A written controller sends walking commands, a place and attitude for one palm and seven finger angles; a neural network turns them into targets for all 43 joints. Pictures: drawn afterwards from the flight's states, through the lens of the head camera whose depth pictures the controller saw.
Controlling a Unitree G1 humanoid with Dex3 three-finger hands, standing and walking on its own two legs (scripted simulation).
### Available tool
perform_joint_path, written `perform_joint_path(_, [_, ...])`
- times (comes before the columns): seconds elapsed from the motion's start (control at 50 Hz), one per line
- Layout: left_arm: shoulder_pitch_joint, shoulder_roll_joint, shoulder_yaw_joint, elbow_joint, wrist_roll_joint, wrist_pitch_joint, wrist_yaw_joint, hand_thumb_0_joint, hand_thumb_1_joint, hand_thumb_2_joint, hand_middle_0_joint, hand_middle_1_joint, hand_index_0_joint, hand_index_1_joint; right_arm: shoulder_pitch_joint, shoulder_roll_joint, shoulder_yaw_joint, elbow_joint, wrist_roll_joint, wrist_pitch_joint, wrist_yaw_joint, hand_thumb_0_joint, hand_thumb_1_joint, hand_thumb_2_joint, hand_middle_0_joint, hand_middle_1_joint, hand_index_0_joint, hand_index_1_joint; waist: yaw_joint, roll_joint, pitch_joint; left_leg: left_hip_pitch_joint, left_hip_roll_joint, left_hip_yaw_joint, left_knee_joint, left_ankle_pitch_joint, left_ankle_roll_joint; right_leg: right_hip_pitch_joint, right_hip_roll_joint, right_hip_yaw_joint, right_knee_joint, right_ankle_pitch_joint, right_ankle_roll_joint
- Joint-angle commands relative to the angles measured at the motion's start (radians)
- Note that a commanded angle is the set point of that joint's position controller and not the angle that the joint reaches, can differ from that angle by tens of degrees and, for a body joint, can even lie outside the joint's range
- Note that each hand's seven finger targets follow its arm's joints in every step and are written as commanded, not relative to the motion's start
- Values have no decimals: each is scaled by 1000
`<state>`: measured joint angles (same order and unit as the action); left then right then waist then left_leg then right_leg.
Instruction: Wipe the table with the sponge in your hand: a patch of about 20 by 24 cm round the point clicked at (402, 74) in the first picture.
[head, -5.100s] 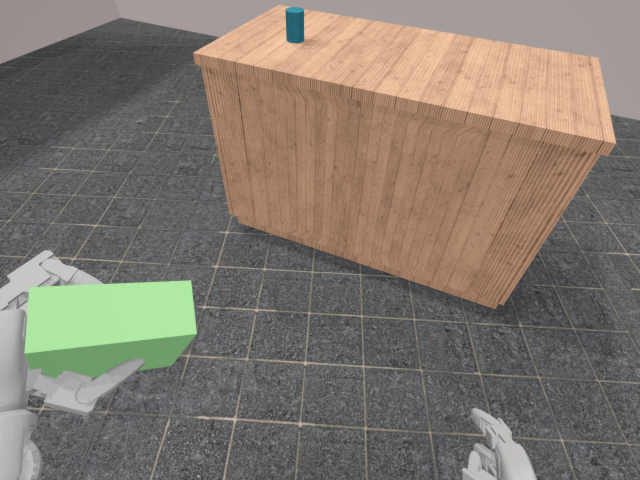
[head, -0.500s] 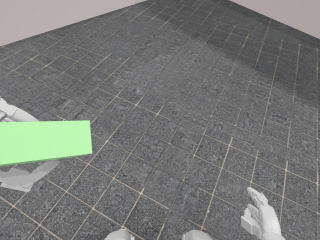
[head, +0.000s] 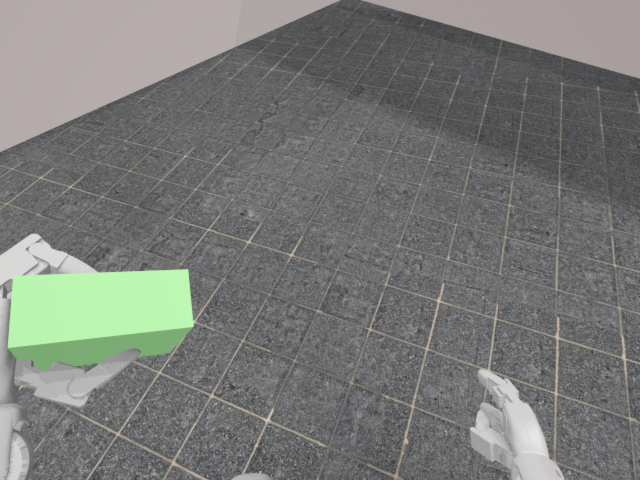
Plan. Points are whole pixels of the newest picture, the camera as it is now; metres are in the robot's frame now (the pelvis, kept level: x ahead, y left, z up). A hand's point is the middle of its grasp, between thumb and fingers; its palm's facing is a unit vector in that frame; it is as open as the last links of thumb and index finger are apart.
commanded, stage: turn to face it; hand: left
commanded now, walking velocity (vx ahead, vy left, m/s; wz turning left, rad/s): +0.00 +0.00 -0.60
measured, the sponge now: (132, 319) +0.23 +0.19 +0.16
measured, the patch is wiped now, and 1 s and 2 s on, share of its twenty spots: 0.00 0.00 0.00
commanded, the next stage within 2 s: none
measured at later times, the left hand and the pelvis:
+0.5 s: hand (209, 320) +0.23 +0.11 +0.16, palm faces +0.10 -0.86 -0.50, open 9.7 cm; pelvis -0.06 -0.03 -0.02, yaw -18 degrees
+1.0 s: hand (266, 381) +0.18 +0.05 +0.17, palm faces -0.10 -0.89 -0.44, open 9.8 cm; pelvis -0.13 -0.03 -0.01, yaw -35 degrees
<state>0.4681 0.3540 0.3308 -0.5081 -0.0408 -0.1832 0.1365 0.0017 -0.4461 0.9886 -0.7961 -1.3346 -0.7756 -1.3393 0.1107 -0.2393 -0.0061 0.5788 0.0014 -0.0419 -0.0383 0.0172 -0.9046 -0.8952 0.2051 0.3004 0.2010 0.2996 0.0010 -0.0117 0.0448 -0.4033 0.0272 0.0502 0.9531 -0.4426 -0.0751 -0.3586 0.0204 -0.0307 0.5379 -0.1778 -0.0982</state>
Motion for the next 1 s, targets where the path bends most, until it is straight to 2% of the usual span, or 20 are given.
perform_joint_path(0.0, [36,216,208,-240,-19,-82,37,0,100,1300,-1200,-1600,-1200,-1600,-41,-57,-28,-174,3,-19,6,0,-900,-900,200,300,200,300,46,-84,-228,-17,5,-8,-174,-18,8,232,-266,380,-211,174,-73])
perform_joint_path(0.12, [-30,195,159,-237,-9,-69,29,0,100,1300,-1200,-1600,-1200,-1600,14,-84,-39,-192,16,14,10,0,-900,-900,200,300,200,300,23,-48,-219,239,23,6,-513,86,42,85,-193,403,-204,-10,7])
perform_joint_path(0.16, [-76,198,153,-265,-2,-80,20,0,100,1300,-1200,-1600,-1200,-1600,14,-115,-51,-207,11,12,3,0,-900,-900,200,300,200,300,19,80,-155,326,183,-124,-622,73,118,-99,-77,335,-86,-152,68])
perform_joint_path(0.18, [-85,205,161,-285,2,-85,16,0,100,1300,-1200,-1600,-1200,-1600,-6,-122,-56,-218,18,9,-2,0,-900,-900,200,300,200,300,35,254,-132,321,323,-219,-669,158,168,-167,7,210,117,-241,101])
perform_joint_path(0.22, [-73,195,150,-248,27,-75,17,0,100,1300,-1200,-1600,-1200,-1600,-2,-81,-49,-209,8,-3,-4,0,-900,-900,200,300,200,300,32,294,-78,131,434,-227,-689,277,240,-142,-8,73,523,-289,139])
perform_joint_path(0.28, [-139,163,95,-291,26,-63,10,0,100,1300,-1200,-1600,-1200,-1600,24,-97,-49,-198,21,-31,9,0,-900,-900,200,300,200,300,28,242,-40,195,361,30,-586,527,163,-129,-46,-18,392,-249,157])
perform_joint_path(0.4, [-168,190,118,-220,26,-48,8,0,100,1300,-1200,-1600,-1200,-1600,50,-105,-46,-179,17,-65,29,0,-900,-900,200,300,200,300,19,209,-79,142,305,104,-308,501,69,199,-22,-105,-16,-34,145])
perform_joint_path(0.42, [-167,225,149,-209,29,-54,12,0,100,1300,-1200,-1600,-1200,-1600,59,-88,-43,-178,20,-64,32,0,-900,-900,200,300,200,300,18,53,-106,73,237,136,-127,357,34,272,-116,18,-81,164,93])
perform_joint_path(0.44, [-126,268,206,-192,20,-59,23,0,100,1300,-1200,-1600,-1200,-1600,29,-54,-32,-196,18,-61,29,0,-900,-900,200,300,200,300,36,-224,-139,-134,94,126,93,-117,-9,361,-298,339,-117,538,-17])
perform_joint_path(0.46, [-52,278,242,-199,-11,-49,27,0,100,1300,-1200,-1600,-1200,-1600,1,-66,-51,-203,25,-51,25,0,-900,-900,200,300,200,300,46,-297,-197,-125,62,-19,233,-184,-13,278,-358,505,-181,515,-32])
perform_joint_path(0.52, [76,254,268,-286,-28,-63,31,0,100,1300,-1200,-1600,-1200,-1600,-30,-26,-10,-172,8,12,41,0,-900,-900,200,300,200,300,25,-68,-259,-184,76,-82,300,-42,-24,344,-300,382,-122,319,-65])
perform_joint_path(0.58, [86,243,260,-310,-31,-71,35,0,100,1300,-1200,-1600,-1200,-1600,-49,-36,-21,-159,6,25,34,0,-900,-900,200,300,200,300,18,-67,-247,-98,65,-55,140,-28,-26,254,-268,342,-163,238,-61])
perform_joint_path(0.7, [82,217,225,-250,-26,-58,42,0,100,1300,-1200,-1600,-1200,-1600,-35,-65,-33,-171,8,42,27,0,-900,-900,200,300,200,300,42,-109,-220,39,5,-15,-173,-51,0,137,-235,435,-238,-13,-68])
perform_joint_path(0.78, [12,195,167,-250,-14,-49,30,0,100,1300,-1200,-1600,-1200,-1600,-2,-83,-37,-178,14,55,26,0,-900,-900,200,300,200,300,26,-74,-198,238,7,4,-453,15,34,5,-177,427,-244,-139,-2])
perform_joint_path(0.8, [-10,195,158,-255,-11,-56,23,0,100,1300,-1200,-1600,-1200,-1600,13,-87,-39,-181,10,53,22,0,-900,-900,200,300,200,300,17,-37,-191,308,39,3,-544,30,56,-45,-140,399,-202,-166,31])
perform_joint_path(0.84, [-77,185,151,-288,-1,-73,8,0,100,1300,-1200,-1600,-1200,-1600,-10,-126,-53,-213,3,42,12,0,-900,-900,200,300,200,300,21,238,-101,325,322,-236,-695,-7,183,-241,35,214,138,-277,114])
perform_joint_path(0.86, [-98,218,174,-295,17,-74,14,0,100,1300,-1200,-1600,-1200,-1600,-20,-89,-45,-208,10,27,4,0,-900,-900,200,300,200,300,32,335,-99,196,452,-290,-743,15,249,-220,30,85,479,-288,139])
perform_joint_path(0.9, [-93,194,154,-254,29,-75,4,0,100,1300,-1200,-1600,-1200,-1600,-8,-80,-58,-207,13,11,6,0,-900,-900,200,300,200,300,27,273,-7,36,438,-161,-710,87,252,-194,-36,82,698,-278,152])
perform_joint_path(0.94, [-112,130,79,-243,22,-66,5,0,100,1300,-1200,-1600,-1200,-1600,13,-90,-52,-194,28,-8,21,0,-900,-900,200,300,200,300,29,259,18,96,373,6,-634,270,183,-188,-59,6,536,-290,161])
perform_joint_path(0.98, [-164,147,73,-260,22,-65,13,0,100,1300,-1200,-1600,-1200,-1600,45,-104,-49,-190,25,-33,20,0,-900,-900,200,300,200,300,14,284,-2,147,356,56,-581,412,143,-99,-46,-58,339,-289,169])
